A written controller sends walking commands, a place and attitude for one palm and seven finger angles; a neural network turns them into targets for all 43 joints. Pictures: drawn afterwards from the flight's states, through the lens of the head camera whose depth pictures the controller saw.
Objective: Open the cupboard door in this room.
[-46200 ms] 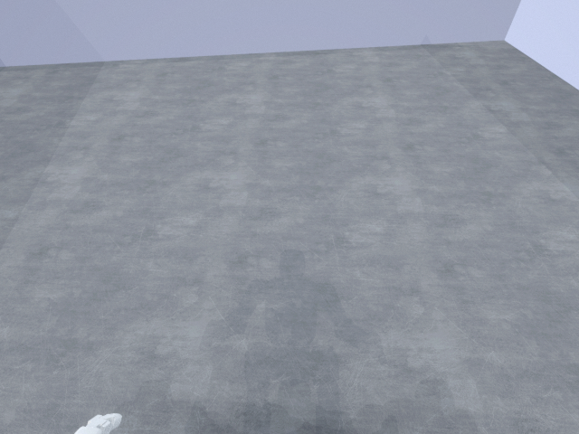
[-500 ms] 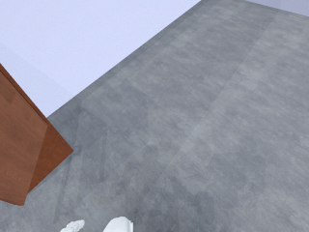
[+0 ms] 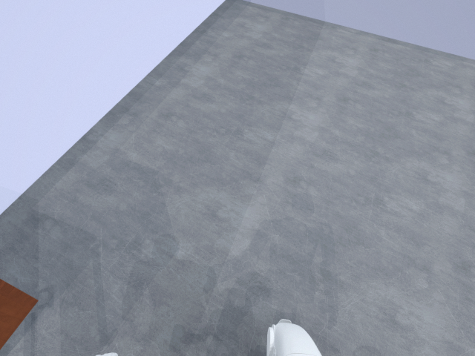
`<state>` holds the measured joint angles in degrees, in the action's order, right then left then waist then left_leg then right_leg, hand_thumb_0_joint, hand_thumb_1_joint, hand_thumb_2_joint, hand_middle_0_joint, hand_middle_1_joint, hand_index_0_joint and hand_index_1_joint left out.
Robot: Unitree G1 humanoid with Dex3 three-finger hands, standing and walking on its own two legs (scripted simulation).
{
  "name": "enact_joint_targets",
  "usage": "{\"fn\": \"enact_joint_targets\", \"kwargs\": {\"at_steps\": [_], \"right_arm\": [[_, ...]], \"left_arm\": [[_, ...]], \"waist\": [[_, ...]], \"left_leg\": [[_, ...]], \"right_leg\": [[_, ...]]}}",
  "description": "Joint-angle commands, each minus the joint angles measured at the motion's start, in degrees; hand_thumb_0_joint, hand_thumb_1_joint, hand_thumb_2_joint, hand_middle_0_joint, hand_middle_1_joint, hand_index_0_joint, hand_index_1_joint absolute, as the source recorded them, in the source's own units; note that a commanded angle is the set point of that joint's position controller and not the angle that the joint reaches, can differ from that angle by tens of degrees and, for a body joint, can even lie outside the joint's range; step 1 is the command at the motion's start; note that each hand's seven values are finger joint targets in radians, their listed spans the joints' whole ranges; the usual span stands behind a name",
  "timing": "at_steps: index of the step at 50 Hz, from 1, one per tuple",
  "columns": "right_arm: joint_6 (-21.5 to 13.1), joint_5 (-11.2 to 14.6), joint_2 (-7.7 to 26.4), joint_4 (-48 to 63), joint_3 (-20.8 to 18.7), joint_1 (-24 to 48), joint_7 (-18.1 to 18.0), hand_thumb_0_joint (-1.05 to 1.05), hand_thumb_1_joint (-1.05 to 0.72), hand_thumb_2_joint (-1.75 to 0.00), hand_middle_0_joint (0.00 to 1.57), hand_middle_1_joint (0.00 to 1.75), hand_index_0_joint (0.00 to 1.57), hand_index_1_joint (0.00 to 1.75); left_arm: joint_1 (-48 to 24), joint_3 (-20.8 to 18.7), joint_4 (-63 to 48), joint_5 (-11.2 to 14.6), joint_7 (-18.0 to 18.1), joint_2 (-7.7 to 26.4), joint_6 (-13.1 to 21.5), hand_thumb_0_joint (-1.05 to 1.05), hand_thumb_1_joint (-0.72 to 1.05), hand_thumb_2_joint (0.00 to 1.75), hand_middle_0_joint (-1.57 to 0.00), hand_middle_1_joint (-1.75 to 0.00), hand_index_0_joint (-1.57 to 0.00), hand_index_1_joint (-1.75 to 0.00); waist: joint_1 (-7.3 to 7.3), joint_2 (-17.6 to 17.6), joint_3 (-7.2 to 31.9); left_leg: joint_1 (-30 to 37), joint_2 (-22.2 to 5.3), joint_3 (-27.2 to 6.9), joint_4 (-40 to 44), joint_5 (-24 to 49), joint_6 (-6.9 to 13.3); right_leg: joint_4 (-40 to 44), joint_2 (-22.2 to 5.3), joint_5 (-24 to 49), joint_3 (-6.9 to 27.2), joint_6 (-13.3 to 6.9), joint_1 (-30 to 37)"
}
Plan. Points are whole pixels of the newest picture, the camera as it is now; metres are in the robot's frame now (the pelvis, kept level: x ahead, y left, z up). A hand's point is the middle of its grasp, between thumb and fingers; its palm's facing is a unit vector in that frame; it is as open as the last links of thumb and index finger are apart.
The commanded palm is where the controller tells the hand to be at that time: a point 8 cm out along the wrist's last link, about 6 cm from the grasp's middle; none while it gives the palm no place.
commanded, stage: walk to a spot facing it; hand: left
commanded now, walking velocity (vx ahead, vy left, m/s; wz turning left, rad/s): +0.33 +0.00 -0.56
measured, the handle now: out of the picture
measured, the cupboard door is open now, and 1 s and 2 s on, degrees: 42 42 42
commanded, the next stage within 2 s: turn to face it in 1.02 s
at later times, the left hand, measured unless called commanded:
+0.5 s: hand (195, 279) +0.28 +0.10 -0.16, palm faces -0.15 -0.96 -0.24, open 7.2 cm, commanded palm none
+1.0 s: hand (222, 201) +0.50 +0.06 -0.19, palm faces -0.20 -0.97 -0.13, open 7.4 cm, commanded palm none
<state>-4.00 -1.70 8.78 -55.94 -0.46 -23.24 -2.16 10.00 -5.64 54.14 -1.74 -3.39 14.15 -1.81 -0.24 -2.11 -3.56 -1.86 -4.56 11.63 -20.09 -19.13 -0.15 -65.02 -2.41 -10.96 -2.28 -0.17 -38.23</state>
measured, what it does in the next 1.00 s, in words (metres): walks ahead, turning right: right foot, then left foot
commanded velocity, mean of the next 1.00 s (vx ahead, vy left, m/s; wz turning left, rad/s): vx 0.35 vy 0.00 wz -0.24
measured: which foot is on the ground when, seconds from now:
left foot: down 0.00-0.18, up 0.20-0.80, down 0.82-1.00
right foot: up 0.00-0.18, down 0.20-0.82, up 0.84-1.00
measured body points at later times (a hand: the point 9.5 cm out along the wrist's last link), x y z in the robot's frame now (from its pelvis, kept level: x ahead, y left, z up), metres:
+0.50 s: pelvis +0.21 -0.09 +0.00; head +0.24 -0.11 +0.45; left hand +0.29 +0.15 -0.14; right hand +0.23 -0.33 -0.16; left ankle +0.32 +0.09 -0.66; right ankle +0.17 -0.10 -0.74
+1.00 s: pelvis +0.47 -0.10 -0.01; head +0.50 -0.09 +0.44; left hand +0.51 +0.11 -0.17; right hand +0.43 -0.34 -0.15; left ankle +0.48 -0.05 -0.74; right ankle +0.41 -0.24 -0.64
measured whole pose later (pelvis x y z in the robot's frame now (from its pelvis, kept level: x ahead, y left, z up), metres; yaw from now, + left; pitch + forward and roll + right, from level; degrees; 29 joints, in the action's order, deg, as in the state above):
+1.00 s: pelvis +0.47 -0.10 -0.01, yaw -19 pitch -1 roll +0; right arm -4.8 -0.8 9.4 -60.3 -2.5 -15.8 -2.2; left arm 19.6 -3.4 61.8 -1.5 -0.2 7.9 1.6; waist -2.6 -2.0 -2.9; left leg -9.9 2.2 10.1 -26.1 -15.9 5.6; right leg -72.8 -3.3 -14.2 1.4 -1.2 -32.4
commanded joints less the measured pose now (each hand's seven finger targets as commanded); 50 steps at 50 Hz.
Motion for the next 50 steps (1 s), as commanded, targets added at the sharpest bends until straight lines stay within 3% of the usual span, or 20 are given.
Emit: {"fn": "enact_joint_targets", "kwargs": {"at_steps": [1,5,8,9,10,11,12,14,16,24,33,36,38,39,40,41,42,44,47,50], "right_arm": [[-0.6,-0.3,8.2,-0.2,-1.6,-8.5,-0.4,0.00,-0.90,-0.90,0.20,0.30,0.20,0.30],[-0.2,-0.4,10.1,-1.5,-2.0,-8.7,-0.3,0.00,-0.90,-0.90,0.20,0.30,0.20,0.30],[-0.3,0.5,12.7,0.0,-2.5,-2.1,-0.2,0.00,-0.90,-0.90,0.20,0.30,0.20,0.30],[-0.4,1.6,10.8,1.2,-2.2,-1.4,0.6,0.00,-0.90,-0.90,0.20,0.30,0.20,0.30],[-0.2,2.5,6.7,3.3,-1.8,-2.1,0.8,0.00,-0.90,-0.90,0.20,0.30,0.20,0.30],[0.4,2.0,8.8,4.1,-2.5,3.3,0.9,0.00,-0.90,-0.90,0.20,0.30,0.20,0.30],[0.5,1.7,7.5,4.4,-3.0,5.6,1.2,0.00,-0.90,-0.90,0.20,0.30,0.20,0.30],[1.8,0.8,6.4,1.9,-2.9,3.5,1.3,0.00,-0.90,-0.90,0.20,0.30,0.20,0.30],[3.0,0.3,4.8,-0.4,-2.8,-0.9,1.5,0.00,-0.90,-0.90,0.20,0.30,0.20,0.30],[2.9,0.6,4.2,2.6,-3.0,10.3,2.1,0.00,-0.90,-0.90,0.20,0.30,0.20,0.30],[2.3,1.0,3.8,5.9,-2.4,25.8,3.4,0.00,-0.90,-0.90,0.20,0.30,0.20,0.30],[1.7,1.0,3.9,4.4,-2.3,22.4,3.0,0.00,-0.90,-0.90,0.20,0.30,0.20,0.30],[1.1,0.6,5.7,0.4,-2.9,10.8,1.9,0.00,-0.90,-0.90,0.20,0.30,0.20,0.30],[0.9,0.2,8.5,-2.1,-3.7,1.2,1.3,0.00,-0.90,-0.90,0.20,0.30,0.20,0.30],[0.6,-0.9,14.5,-3.4,-5.3,-6.5,0.9,0.00,-0.90,-0.90,0.20,0.30,0.20,0.30],[0.8,-0.1,14.8,-3.0,-4.7,-6.8,0.7,0.00,-0.90,-0.90,0.20,0.30,0.20,0.30],[0.9,0.6,13.7,-2.2,-4.5,-1.5,0.8,0.00,-0.90,-0.90,0.20,0.30,0.20,0.30],[-0.4,0.5,6.8,-1.1,-2.7,4.2,0.5,0.00,-0.90,-0.90,0.20,0.30,0.20,0.30],[-1.9,0.7,3.8,-3.1,-1.6,2.6,0.3,0.00,-0.90,-0.90,0.20,0.30,0.20,0.30],[-2.1,0.9,4.4,-3.9,-1.9,0.4,0.2,0.00,-0.90,-0.90,0.20,0.30,0.20,0.30]], "left_arm": [[-11.6,2.0,-6.9,0.2,-0.9,-2.1,1.5,0.00,0.90,0.90,-0.20,-0.30,-0.20,-0.30],[-9.9,1.8,-6.2,0.4,-0.5,-0.2,1.9,0.00,0.90,0.90,-0.20,-0.30,-0.20,-0.30],[7.9,0.1,-1.2,0.2,0.5,3.4,2.9,0.00,0.90,0.90,-0.20,-0.30,-0.20,-0.30],[16.3,-1.3,1.0,-0.1,1.1,9.0,3.5,0.00,0.90,0.90,-0.20,-0.30,-0.20,-0.30],[19.7,-2.3,1.5,0.7,2.2,14.1,3.6,0.00,0.90,0.90,-0.20,-0.30,-0.20,-0.30],[15.3,-2.4,0.4,1.7,3.2,14.8,3.1,0.00,0.90,0.90,-0.20,-0.30,-0.20,-0.30],[9.0,-1.6,-0.8,2.0,3.4,11.4,3.1,0.00,0.90,0.90,-0.20,-0.30,-0.20,-0.30],[2.6,0.5,-2.5,1.6,3.5,6.2,4.3,0.00,0.90,0.90,-0.20,-0.30,-0.20,-0.30],[1.8,0.8,-2.2,1.2,3.5,4.3,5.3,0.00,0.90,0.90,-0.20,-0.30,-0.20,-0.30],[14.0,1.3,3.8,1.5,3.7,1.1,7.3,0.00,0.90,0.90,-0.20,-0.30,-0.20,-0.30],[24.0,2.9,8.9,0.9,5.7,0.1,7.4,0.00,0.90,0.90,-0.20,-0.30,-0.20,-0.30],[22.5,2.5,9.5,0.8,5.8,2.1,7.5,0.00,0.90,0.90,-0.20,-0.30,-0.20,-0.30],[20.6,2.3,9.7,1.0,5.8,2.8,7.8,0.00,0.90,0.90,-0.20,-0.30,-0.20,-0.30],[18.9,2.2,9.0,1.4,5.5,2.4,8.0,0.00,0.90,0.90,-0.20,-0.30,-0.20,-0.30],[21.0,2.6,7.9,2.2,4.8,-0.9,8.0,0.00,0.90,0.90,-0.20,-0.30,-0.20,-0.30],[19.8,3.2,6.4,2.3,4.6,-1.2,8.2,0.00,0.90,0.90,-0.20,-0.30,-0.20,-0.30],[15.9,2.6,5.7,1.4,4.8,-0.3,7.6,0.00,0.90,0.90,-0.20,-0.30,-0.20,-0.30],[13.2,2.1,5.6,0.1,3.6,-2.7,6.0,0.00,0.90,0.90,-0.20,-0.30,-0.20,-0.30],[15.6,2.5,6.4,-0.3,2.7,-6.1,3.7,0.00,0.90,0.90,-0.20,-0.30,-0.20,-0.30],[12.8,2.3,5.2,0.0,2.6,-6.3,2.8,0.00,0.90,0.90,-0.20,-0.30,-0.20,-0.30]], "waist": [[3.75,11.4,-3.0],[1.90,11.3,-1.6],[-7.74,9.6,6.4],[-11.56,-0.6,12.7],[-10.41,-13.0,18.4],[-8.90,-6.5,11.1],[-5.69,-1.1,1.5],[0.18,-0.4,-0.9],[2.44,-1.4,0.2],[-0.54,-3.8,2.7],[-3.36,-4.2,-3.3],[-0.32,-3.8,-1.3],[5.38,-3.1,3.8],[9.70,-1.4,8.5],[10.41,10.8,17.1],[8.03,10.6,17.6],[5.90,4.3,8.0],[1.65,2.8,-2.9],[-1.36,5.9,-2.1],[-1.71,5.7,-1.0]], "left_leg": [[5.9,-12.1,-2.2,4.9,38.6,2.1],[5.8,-14.7,0.8,-1.5,55.7,3.5],[-3.5,-13.2,2.9,-22.5,59.9,1.6],[-17.5,-8.3,4.6,-39.8,36.0,-0.6],[-34.0,2.6,-0.5,-61.7,-14.6,-3.3],[-39.1,-0.3,-10.8,-65.4,-12.7,-1.3],[-40.5,-3.8,-11.5,-62.3,-4.8,-1.2],[-31.9,-5.7,-12.2,-55.5,1.8,-2.2],[-27.8,-5.2,-11.2,-49.7,4.6,-2.5],[-39.4,-2.6,-9.5,-38.4,10.5,-3.1],[-40.7,1.6,-5.7,-26.9,7.9,-0.6],[-28.4,6.3,-1.5,-19.4,4.2,1.7],[-11.5,8.1,-1.6,-12.8,8.2,4.4],[5.0,2.4,-8.1,-11.6,12.5,7.3],[18.3,-16.3,-33.3,-9.9,15.9,15.1],[16.7,-24.4,-46.1,0.4,18.5,19.5],[6.8,-23.9,-42.7,4.1,10.8,19.1],[-9.5,-17.1,-30.6,8.5,7.9,11.9],[-11.5,-10.9,-14.4,8.5,23.2,7.0],[-9.1,-9.5,-8.0,8.1,33.7,5.4]], "right_leg": [[12.6,0.0,2.1,-4.8,-0.5,-5.4],[23.3,3.5,-4.1,-8.1,-4.0,7.8],[29.9,5.5,-2.3,-7.4,-7.5,34.3],[35.1,-4.6,-3.8,5.4,-11.3,51.3],[44.0,-21.5,-0.2,38.9,-18.2,58.4],[50.3,-21.9,-8.0,39.1,-18.0,50.0],[52.5,-19.9,-9.3,30.5,-16.0,40.6],[54.1,-13.8,-4.5,19.6,-9.5,24.2],[55.1,-9.7,0.6,12.9,-7.2,21.1],[50.6,-6.4,32.6,9.9,-2.7,38.8],[49.5,-8.7,47.2,12.5,-4.3,47.1],[43.4,-8.4,63.2,10.1,-4.9,45.3],[31.3,-6.4,65.9,7.9,-3.3,39.4],[19.5,-5.2,52.8,7.1,-2.3,27.4],[-3.7,2.2,11.9,3.1,-1.3,12.8],[-17.0,5.3,-16.8,4.7,-2.5,7.1],[-19.9,1.4,-15.7,6.5,-2.8,3.2],[-17.1,-1.5,-6.9,6.3,-1.5,1.9],[-9.9,-2.1,-2.2,4.5,-0.5,4.1],[-2.9,-2.7,2.1,2.6,0.0,2.5]]}}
